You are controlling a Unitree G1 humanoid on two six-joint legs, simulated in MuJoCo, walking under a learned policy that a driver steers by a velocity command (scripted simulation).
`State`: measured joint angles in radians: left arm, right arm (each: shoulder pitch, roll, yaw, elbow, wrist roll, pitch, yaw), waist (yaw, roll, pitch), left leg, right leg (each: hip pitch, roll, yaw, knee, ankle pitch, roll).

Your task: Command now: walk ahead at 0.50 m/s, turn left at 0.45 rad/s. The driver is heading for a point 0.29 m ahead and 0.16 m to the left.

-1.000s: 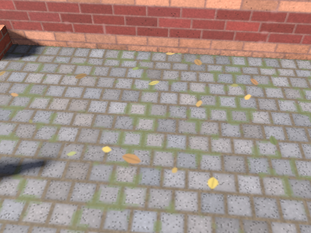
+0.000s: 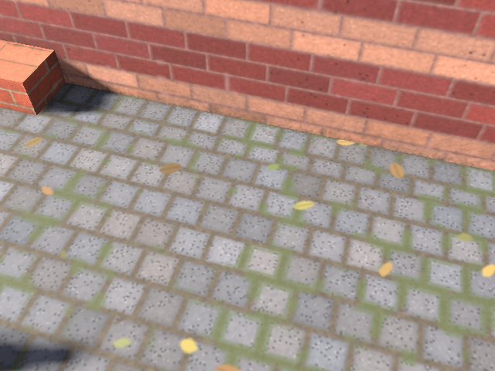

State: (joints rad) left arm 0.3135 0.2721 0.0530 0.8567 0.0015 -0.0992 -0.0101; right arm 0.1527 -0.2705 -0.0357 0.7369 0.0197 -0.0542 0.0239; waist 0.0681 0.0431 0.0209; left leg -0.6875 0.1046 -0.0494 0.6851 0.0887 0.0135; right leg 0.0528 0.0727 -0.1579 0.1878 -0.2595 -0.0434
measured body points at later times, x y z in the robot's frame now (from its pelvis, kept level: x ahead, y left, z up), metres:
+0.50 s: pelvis +0.24 +0.05 +0.00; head +0.28 +0.07 +0.45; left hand +0.35 +0.33 -0.11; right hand +0.40 -0.20 -0.10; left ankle +0.22 +0.12 -0.74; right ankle +0.39 -0.09 -0.70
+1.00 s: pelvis +0.31 +0.02 -0.01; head +0.33 +0.02 +0.44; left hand +0.42 +0.29 -0.12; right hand +0.41 -0.23 -0.14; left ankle +0.22 +0.12 -0.74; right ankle +0.38 -0.07 -0.74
